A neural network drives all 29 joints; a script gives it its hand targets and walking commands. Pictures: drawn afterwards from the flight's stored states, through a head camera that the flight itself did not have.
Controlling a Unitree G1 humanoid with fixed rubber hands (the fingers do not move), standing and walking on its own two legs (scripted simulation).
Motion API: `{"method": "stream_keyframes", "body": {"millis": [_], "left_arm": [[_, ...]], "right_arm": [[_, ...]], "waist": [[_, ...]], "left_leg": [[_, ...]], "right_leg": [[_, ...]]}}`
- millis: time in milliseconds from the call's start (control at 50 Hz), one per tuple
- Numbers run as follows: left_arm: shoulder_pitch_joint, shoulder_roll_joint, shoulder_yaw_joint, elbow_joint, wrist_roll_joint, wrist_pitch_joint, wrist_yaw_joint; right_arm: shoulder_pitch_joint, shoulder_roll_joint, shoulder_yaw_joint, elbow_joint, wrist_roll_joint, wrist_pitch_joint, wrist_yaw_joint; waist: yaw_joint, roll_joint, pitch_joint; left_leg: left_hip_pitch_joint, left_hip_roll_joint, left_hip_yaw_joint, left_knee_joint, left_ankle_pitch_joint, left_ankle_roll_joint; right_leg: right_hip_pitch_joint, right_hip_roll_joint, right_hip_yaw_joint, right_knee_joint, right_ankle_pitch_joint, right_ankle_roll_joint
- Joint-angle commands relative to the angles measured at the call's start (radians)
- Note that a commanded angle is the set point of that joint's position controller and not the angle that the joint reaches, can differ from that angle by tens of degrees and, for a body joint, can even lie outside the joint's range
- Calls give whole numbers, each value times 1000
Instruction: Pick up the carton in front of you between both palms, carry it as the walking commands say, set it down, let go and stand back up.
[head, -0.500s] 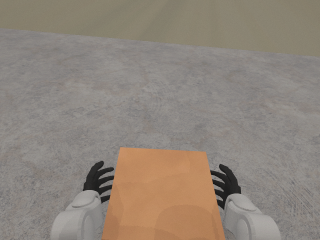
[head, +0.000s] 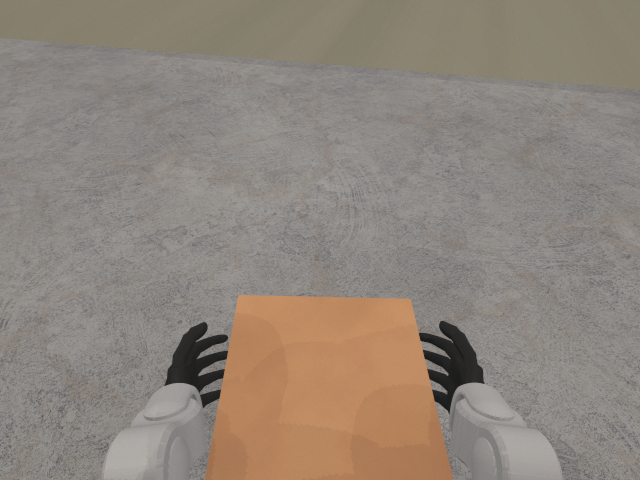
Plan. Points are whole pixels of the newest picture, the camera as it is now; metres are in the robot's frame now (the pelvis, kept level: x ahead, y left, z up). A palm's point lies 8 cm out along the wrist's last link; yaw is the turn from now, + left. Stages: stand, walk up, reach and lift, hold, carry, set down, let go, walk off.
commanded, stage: carry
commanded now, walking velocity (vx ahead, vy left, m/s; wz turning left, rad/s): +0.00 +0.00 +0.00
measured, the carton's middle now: (321, 423) +0.22 +0.01 -0.02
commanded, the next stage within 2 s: hold in 1.80 s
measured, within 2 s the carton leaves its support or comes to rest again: neither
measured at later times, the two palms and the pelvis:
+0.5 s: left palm (221, 230) +0.46 +0.16 +0.08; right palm (421, 247) +0.43 -0.13 +0.08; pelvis +0.21 +0.03 -0.01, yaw -4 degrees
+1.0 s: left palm (239, 247) +0.46 +0.14 +0.05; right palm (425, 250) +0.45 -0.14 +0.06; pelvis +0.20 +0.01 -0.02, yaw -4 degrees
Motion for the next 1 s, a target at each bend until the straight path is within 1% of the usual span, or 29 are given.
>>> {"method": "stream_keyframes", "body": {"millis": [0,40,80,120,140,160,180,200,220,240,260,280,300,320,340,360,380,400,420,460,480,520,560,680,740,820,880,940,980], "left_arm": [[-381,-779,-583,-180,-240,-47,-100],[-359,-750,-582,-191,-244,-45,-96],[-337,-715,-574,-205,-239,-35,-85],[-316,-674,-561,-209,-226,-19,-69],[-310,-652,-553,-208,-219,-10,-60],[-314,-629,-545,-203,-213,0,-52],[-318,-605,-537,-198,-207,11,-44],[-328,-581,-526,-192,-202,21,-34],[-335,-555,-513,-184,-196,33,-24],[-339,-553,-518,-177,-201,46,-18],[-340,-566,-527,-185,-210,55,-20],[-358,-601,-542,-188,-220,60,-24],[-381,-648,-548,-169,-225,59,-33],[-377,-712,-556,-146,-234,55,-43],[-394,-757,-556,-132,-238,55,-52],[-402,-797,-563,-133,-243,54,-59],[-416,-815,-561,-135,-239,50,-63],[-428,-817,-555,-143,-238,48,-65],[-422,-817,-555,-144,-238,46,-66],[-395,-813,-548,-131,-231,44,-66],[-384,-811,-545,-126,-228,44,-66],[-383,-812,-544,-127,-227,44,-68],[-393,-818,-547,-133,-232,44,-71],[-397,-825,-565,-125,-241,42,-91],[-405,-815,-578,-100,-236,35,-115],[-445,-794,-584,-42,-219,6,-155],[-515,-802,-573,13,-205,-35,-188],[-595,-843,-571,61,-207,-75,-223],[-628,-848,-554,86,-201,-100,-239]], "right_arm": [[-337,811,573,-125,192,-63,44],[-316,788,569,-143,185,-62,33],[-312,748,566,-173,191,-52,23],[-314,695,557,-188,199,-35,14],[-314,665,550,-188,201,-25,9],[-308,639,540,-180,201,-15,5],[-304,611,527,-171,199,-5,1],[-304,586,513,-163,194,6,-2],[-308,556,498,-150,192,17,-6],[-307,549,482,-133,197,19,-9],[-309,565,474,-135,202,17,-9],[-319,601,472,-132,212,17,-4],[-350,638,470,-131,214,14,5],[-393,692,495,-153,232,11,16],[-440,736,508,-163,247,11,27],[-476,765,529,-180,262,8,37],[-500,779,540,-191,273,9,45],[-503,794,544,-180,277,10,48],[-501,798,544,-179,278,10,49],[-487,793,543,-172,273,13,47],[-481,790,542,-169,270,15,46],[-475,792,541,-167,265,18,45],[-477,800,541,-167,262,19,45],[-470,806,550,-157,248,18,55],[-472,801,561,-126,241,12,80],[-494,789,565,-47,226,-12,126],[-546,807,553,31,212,-50,163],[-591,868,544,116,212,-90,200],[-585,884,519,177,198,-112,217]], "waist": [[-16,-133,-204],[-16,-152,-192],[-12,-179,-184],[-8,-183,-172],[-8,-178,-163],[-16,-158,-152],[-23,-123,-139],[-25,-94,-153],[-24,7,-183],[-31,153,-266],[-32,207,-286],[-34,196,-278],[-31,173,-276],[-23,133,-274],[-23,124,-269],[-23,103,-279],[-28,36,-271],[-28,2,-283],[-28,-10,-292],[-27,-11,-317],[-28,-7,-321],[-27,-5,-319],[-25,-9,-311],[-25,-43,-286],[-27,-44,-267],[-28,-42,-245],[-25,-38,-226],[-25,-31,-211],[-26,-28,-207]], "left_leg": [[-15,9,24,-185,40,-21],[12,-10,60,-320,71,-27],[43,-34,90,-399,147,-29],[84,-46,107,-465,222,-30],[115,-50,118,-510,254,-27],[174,-51,135,-591,321,-24],[249,-38,139,-683,414,-26],[368,11,102,-696,510,-22],[496,132,-13,-638,868,1],[641,233,-141,-596,1028,106],[619,272,-196,-637,944,152],[585,258,-193,-669,874,148],[553,238,-167,-683,793,131],[509,199,-113,-678,696,94],[484,159,-71,-663,603,55],[471,130,-34,-642,557,36],[465,106,-1,-608,592,34],[449,100,-1,-580,657,38],[448,97,5,-553,715,42],[465,91,14,-501,816,54],[465,89,16,-485,851,59],[460,84,20,-467,882,62],[446,78,23,-461,867,60],[388,56,32,-449,715,46],[374,54,32,-447,675,40],[353,56,28,-453,600,35],[350,62,25,-473,538,30],[346,67,20,-497,475,27],[343,67,18,-512,429,26]], "right_leg": [[191,-250,194,-202,159,-74],[200,-228,131,-165,278,-68],[212,-217,100,-134,360,-47],[222,-206,80,-93,411,-22],[223,-196,69,-59,412,-8],[206,-179,48,-3,377,12],[174,-160,32,53,335,39],[108,-146,29,106,270,69],[12,-102,24,196,60,109],[-63,-68,91,249,-194,128],[-61,-64,107,261,-326,126],[-50,-59,126,238,-389,121],[-17,-57,135,160,-382,112],[43,-59,129,42,-270,110],[89,-66,125,-25,-144,112],[119,-85,129,-35,-83,113],[117,-109,140,24,42,110],[147,-117,133,63,131,107],[151,-118,127,82,181,106],[142,-116,126,101,262,104],[140,-113,125,112,292,105],[134,-109,122,121,327,107],[139,-106,122,118,344,108],[174,-119,130,121,451,99],[172,-121,126,118,445,95],[167,-126,121,111,390,86],[144,-126,120,99,278,78],[124,-122,124,79,171,72],[113,-122,129,67,116,68]]}}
